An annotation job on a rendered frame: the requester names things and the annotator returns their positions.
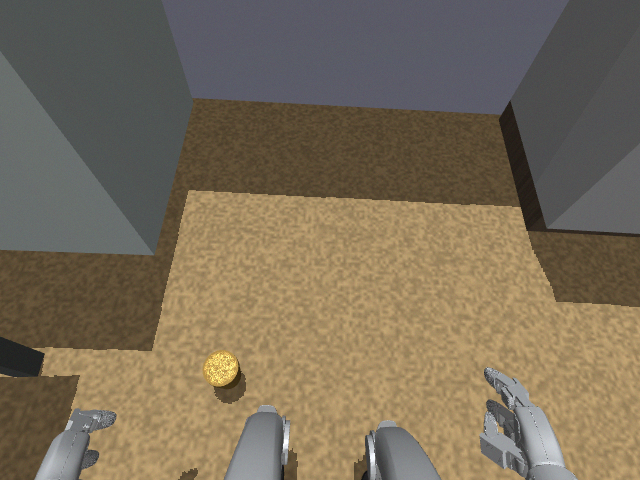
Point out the right robot hand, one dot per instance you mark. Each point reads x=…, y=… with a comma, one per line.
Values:
x=528, y=440

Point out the right robot arm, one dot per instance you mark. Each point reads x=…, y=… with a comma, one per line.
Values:
x=550, y=472

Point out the left robot hand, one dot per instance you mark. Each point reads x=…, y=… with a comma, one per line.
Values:
x=67, y=455

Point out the cup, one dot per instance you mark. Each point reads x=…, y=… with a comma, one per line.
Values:
x=221, y=369

